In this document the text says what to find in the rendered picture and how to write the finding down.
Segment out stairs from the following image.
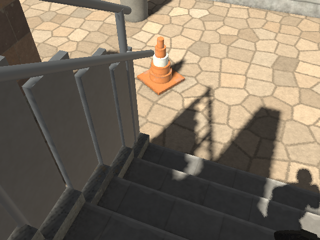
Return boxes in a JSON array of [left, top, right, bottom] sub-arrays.
[[44, 143, 320, 240]]

